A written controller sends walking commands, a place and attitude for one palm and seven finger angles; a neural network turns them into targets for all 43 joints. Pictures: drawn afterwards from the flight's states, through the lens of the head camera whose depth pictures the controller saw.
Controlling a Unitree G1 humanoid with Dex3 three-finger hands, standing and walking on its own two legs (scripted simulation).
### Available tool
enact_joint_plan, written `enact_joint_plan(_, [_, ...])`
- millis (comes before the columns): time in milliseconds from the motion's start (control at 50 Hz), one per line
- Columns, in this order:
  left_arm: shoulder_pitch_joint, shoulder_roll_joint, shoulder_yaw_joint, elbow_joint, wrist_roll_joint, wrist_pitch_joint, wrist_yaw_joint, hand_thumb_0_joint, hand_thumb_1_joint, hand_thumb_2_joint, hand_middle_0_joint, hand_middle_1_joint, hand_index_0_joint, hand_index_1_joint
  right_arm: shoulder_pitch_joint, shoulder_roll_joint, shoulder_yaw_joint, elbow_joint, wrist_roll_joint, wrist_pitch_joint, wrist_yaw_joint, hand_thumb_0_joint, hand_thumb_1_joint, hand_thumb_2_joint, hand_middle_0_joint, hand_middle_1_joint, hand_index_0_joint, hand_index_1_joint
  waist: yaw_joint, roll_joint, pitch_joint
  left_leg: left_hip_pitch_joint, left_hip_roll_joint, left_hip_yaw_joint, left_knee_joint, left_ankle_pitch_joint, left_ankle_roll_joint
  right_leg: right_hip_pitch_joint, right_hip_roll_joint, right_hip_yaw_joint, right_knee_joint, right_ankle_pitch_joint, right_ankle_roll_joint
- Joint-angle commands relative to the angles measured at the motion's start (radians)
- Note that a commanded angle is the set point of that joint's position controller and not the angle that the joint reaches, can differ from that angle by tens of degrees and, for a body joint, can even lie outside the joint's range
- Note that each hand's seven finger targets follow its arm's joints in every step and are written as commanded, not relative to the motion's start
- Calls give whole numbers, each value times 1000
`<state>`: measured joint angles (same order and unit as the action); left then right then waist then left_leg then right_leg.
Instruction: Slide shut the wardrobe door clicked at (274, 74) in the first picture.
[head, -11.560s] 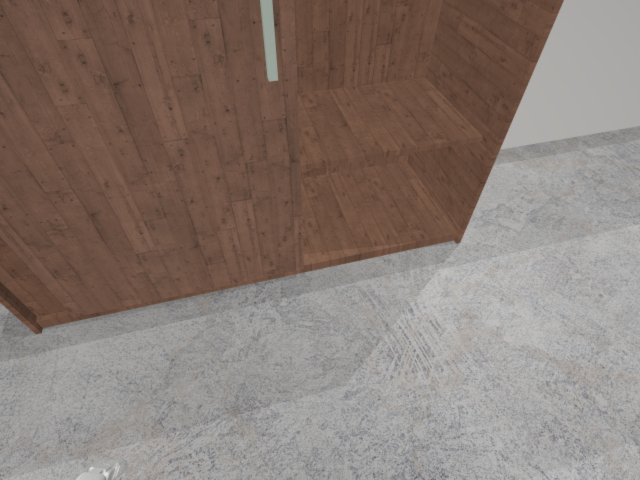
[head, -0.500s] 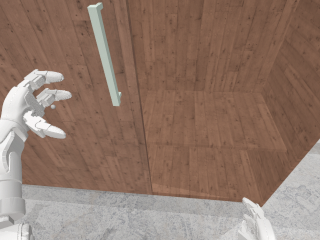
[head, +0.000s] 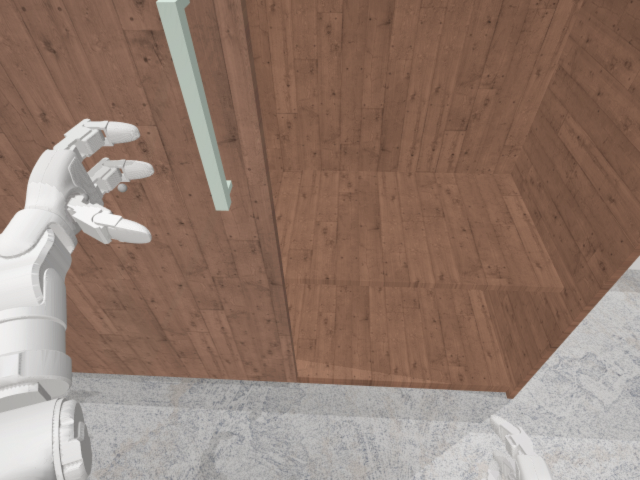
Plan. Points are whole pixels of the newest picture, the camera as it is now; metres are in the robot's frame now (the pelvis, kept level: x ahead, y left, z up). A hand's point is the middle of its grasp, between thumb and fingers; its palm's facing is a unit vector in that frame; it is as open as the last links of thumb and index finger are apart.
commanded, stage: move the hooked fingers beside the handle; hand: left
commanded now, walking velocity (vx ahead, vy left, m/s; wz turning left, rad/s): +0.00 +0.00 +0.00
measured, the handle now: (205, 116) +0.52 +0.19 +0.21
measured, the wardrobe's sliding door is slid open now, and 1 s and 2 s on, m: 0.67 0.67 0.67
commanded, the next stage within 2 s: none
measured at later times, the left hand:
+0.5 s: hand (156, 155) +0.45 +0.24 +0.20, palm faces +0.02 -1.00 -0.03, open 14.0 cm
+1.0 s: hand (154, 143) +0.48 +0.25 +0.19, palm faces +0.01 -1.00 -0.01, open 13.5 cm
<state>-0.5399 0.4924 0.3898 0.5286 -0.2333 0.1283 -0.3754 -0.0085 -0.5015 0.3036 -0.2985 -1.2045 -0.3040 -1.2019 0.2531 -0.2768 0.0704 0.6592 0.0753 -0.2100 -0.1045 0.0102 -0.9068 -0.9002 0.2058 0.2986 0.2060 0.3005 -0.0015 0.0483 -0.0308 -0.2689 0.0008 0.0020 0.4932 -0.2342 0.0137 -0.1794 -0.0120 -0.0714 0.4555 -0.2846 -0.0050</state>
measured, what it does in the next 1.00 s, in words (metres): stands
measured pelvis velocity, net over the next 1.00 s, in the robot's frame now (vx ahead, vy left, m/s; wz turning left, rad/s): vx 0.01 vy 0.00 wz -0.03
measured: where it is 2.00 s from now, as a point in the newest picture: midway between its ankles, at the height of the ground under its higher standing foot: outside the picture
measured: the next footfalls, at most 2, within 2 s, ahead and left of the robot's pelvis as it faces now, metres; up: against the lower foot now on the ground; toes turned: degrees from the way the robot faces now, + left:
none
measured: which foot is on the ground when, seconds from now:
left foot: down 0.00-1.00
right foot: down 0.00-1.00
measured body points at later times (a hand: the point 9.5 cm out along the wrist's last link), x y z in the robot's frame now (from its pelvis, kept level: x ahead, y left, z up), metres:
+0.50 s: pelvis +0.01 -0.01 +0.00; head +0.03 -0.02 +0.45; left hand +0.44 +0.29 +0.20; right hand +0.08 -0.28 -0.11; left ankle +0.02 +0.11 -0.74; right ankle -0.03 -0.11 -0.74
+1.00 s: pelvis +0.01 +0.00 -0.01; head +0.06 +0.00 +0.44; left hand +0.47 +0.31 +0.20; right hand +0.03 -0.28 -0.12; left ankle +0.02 +0.11 -0.74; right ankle -0.03 -0.11 -0.74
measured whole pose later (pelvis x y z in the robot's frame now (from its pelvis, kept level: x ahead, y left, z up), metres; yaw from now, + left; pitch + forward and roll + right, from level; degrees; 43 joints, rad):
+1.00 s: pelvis +0.01 +0.00 -0.01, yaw -2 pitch +8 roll -1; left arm -0.92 0.69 0.45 1.12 -0.13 -0.07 -0.44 -0.01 -0.50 0.30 -0.37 -1.25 -0.37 -1.24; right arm 0.40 -0.31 0.04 0.69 0.06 -0.07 -0.09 0.01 -0.91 -0.90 0.21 0.30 0.21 0.30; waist -0.10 0.03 -0.07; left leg -0.44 0.02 0.02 0.57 -0.28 0.02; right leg -0.35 0.01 -0.05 0.51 -0.30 0.00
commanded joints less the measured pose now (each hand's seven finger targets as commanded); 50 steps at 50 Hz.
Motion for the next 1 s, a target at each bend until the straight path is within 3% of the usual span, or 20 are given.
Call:
enact_joint_plan(0, [-460, 271, 50, -169, -10, -81, 6, 0, -500, 300, -300, -1200, -300, -1200, -58, -137, -57, -141, -1, -48, -7, 0, -900, -900, 200, 300, 200, 300, -15, 46, -261, 226, -4, -49, -41, 259, 17, -53, 23, 18, -47, 300, -23])
enact_joint_plan(40, [-471, 276, 55, -133, -11, -84, 11, 0, -500, 300, -300, -1200, -300, -1200, -45, -141, -60, -135, -2, -42, -4, 0, -900, -900, 200, 300, 200, 300, -19, 13, -255, 207, -5, -48, -39, 243, 20, -49, 24, 18, -51, 300, -21])
enact_joint_plan(80, [-471, 353, 115, -82, -1, -87, 14, 0, -500, 300, -300, -1200, -300, -1200, -25, -151, -64, -129, -5, -30, -5, 0, -900, -900, 200, 300, 200, 300, -12, -7, -269, 185, -5, -41, -37, 252, 23, -33, 22, 23, -46, 318, -19])
enact_joint_plan(120, [-505, 322, 75, -86, 6, -100, 11, 0, -500, 300, -300, -1200, -300, -1200, -22, -145, -63, -133, -4, -24, -1, 0, -900, -900, 200, 300, 200, 300, -20, 35, -264, 183, -7, -34, -31, 252, 23, -35, 20, 27, -48, 318, -20])
enact_joint_plan(140, [-503, 349, 99, -51, 8, -102, 12, 0, -500, 300, -300, -1200, -300, -1200, -14, -149, -66, -128, -4, -21, -2, 0, -900, -900, 200, 300, 200, 300, -24, 17, -254, 180, -4, -34, -30, 250, 25, -44, 23, 26, -48, 320, -20])
enact_joint_plan(180, [-569, 333, 68, -9, 11, -113, 5, 0, -500, 300, -300, -1200, -300, -1200, 1, -152, -66, -120, -2, -14, -5, 0, -900, -900, 200, 300, 200, 300, -42, 12, -239, 169, -5, -29, -29, 227, 27, -68, 22, 30, -50, 305, -16])
enact_joint_plan(240, [-625, 340, 55, 19, 22, -141, 2, 0, -500, 300, -300, -1200, -300, -1200, 25, -157, -72, -109, -4, -11, -5, 0, -900, -900, 200, 300, 200, 300, -54, 44, -278, 193, -4, -31, -18, 237, 28, -74, 22, 33, -47, 305, -18])
enact_joint_plan(260, [-673, 355, 57, 39, 24, -153, 1, 0, -500, 300, -300, -1200, -300, -1200, 37, -162, -74, -97, -4, -9, -7, 0, -900, -900, 200, 300, 200, 300, -64, 41, -273, 194, -2, -34, -16, 232, 27, -88, 23, 33, -48, 299, -18])
enact_joint_plan(320, [-662, 368, 68, 85, 27, -172, -4, 0, -500, 300, -300, -1200, -300, -1200, 60, -166, -78, -91, -8, -5, -4, 0, -900, -900, 200, 300, 200, 300, -53, 38, -300, 190, -3, -29, -7, 251, 30, -72, 23, 36, -43, 314, -20])
enact_joint_plan(360, [-704, 361, 50, 159, 31, -173, -8, 0, -500, 300, -300, -1200, -300, -1200, 76, -171, -77, -77, -7, 1, -4, 0, -900, -900, 200, 300, 200, 300, -70, 2, -264, 157, -3, -31, -10, 226, 31, -93, 23, 34, -42, 309, -15])
enact_joint_plan(420, [-714, 405, 74, 181, 46, -193, -9, 0, -500, 300, -300, -1200, -300, -1200, 98, -177, -83, -78, -10, 11, 1, 0, -900, -900, 200, 300, 200, 300, -60, 22, -302, 149, -5, -21, 2, 253, 33, -69, 21, 41, -31, 338, -16])
enact_joint_plan(560, [-773, 485, 114, 307, 71, -223, -11, 0, -500, 300, -300, -1200, -300, -1200, 149, -191, -88, -62, -13, 42, 2, 0, -900, -900, 200, 300, 200, 300, -82, -8, -293, 97, -3, -7, 17, 240, 39, -84, 21, 50, -20, 363, -4])
enact_joint_plan(620, [-818, 495, 98, 302, 91, -249, -18, 0, -500, 300, -300, -1200, -300, -1200, 168, -192, -93, -61, -15, 54, 4, 0, -900, -900, 200, 300, 200, 300, -92, 33, -326, 114, -3, -4, 31, 269, 40, -91, 20, 53, -11, 379, -7])
enact_joint_plan(660, [-819, 539, 130, 342, 93, -256, -25, 0, -500, 300, -300, -1200, -300, -1200, 184, -197, -93, -56, -16, 64, 3, 0, -900, -900, 200, 300, 200, 300, -92, 29, -343, 110, -2, -9, 34, 279, 38, -88, 24, 52, -4, 392, -6])
enact_joint_plan(740, [-782, 493, 108, 338, 83, -266, -47, 0, -500, 300, -300, -1200, -300, -1200, 196, -195, -99, -62, -18, 77, 9, 0, -900, -900, 200, 300, 200, 300, -91, 41, -373, 144, 1, -11, 48, 336, 37, -104, 29, 48, 3, 422, -7])
enact_joint_plan(760, [-777, 524, 136, 346, 80, -264, -47, 0, -500, 300, -300, -1200, -300, -1200, 199, -199, -100, -58, -18, 82, 8, 0, -900, -900, 200, 300, 200, 300, -86, 40, -365, 136, 3, -9, 48, 332, 38, -109, 29, 48, 2, 423, -5])
enact_joint_plan(860, [-805, 509, 107, 396, 88, -248, -43, 0, -500, 300, -300, -1200, -300, -1200, 203, -204, -97, -53, -15, 100, 7, 0, -900, -900, 200, 300, 200, 300, -106, 40, -296, 91, 3, -11, 43, 269, 38, -164, 29, 43, -3, 355, -5])
enact_joint_plan(940, [-787, 496, 97, 434, 95, -240, -35, 0, -500, 300, -300, -1200, -300, -1200, 215, -204, -98, -56, -19, 110, 6, 0, -900, -900, 200, 300, 200, 300, -108, 11, -312, 84, 6, -15, 49, 264, 37, -173, 30, 40, 3, 335, -4])
enact_joint_plan(960, [-815, 489, 84, 433, 98, -239, -36, 0, -500, 300, -300, -1200, -300, -1200, 212, -204, -97, -56, -18, 112, 4, 0, -900, -900, 200, 300, 200, 300, -115, 41, -296, 81, 7, -15, 46, 247, 34, -196, 29, 41, 2, 314, -5])
enact_joint_plan(980, [-836, 471, 66, 440, 100, -239, -34, 0, -500, 300, -300, -1200, -300, -1200, 214, -203, -96, -54, -20, 113, 4, 0, -900, -900, 200, 300, 200, 300, -126, 26, -291, 79, 8, -20, 46, 232, 34, -210, 30, 39, -1, 296, -3])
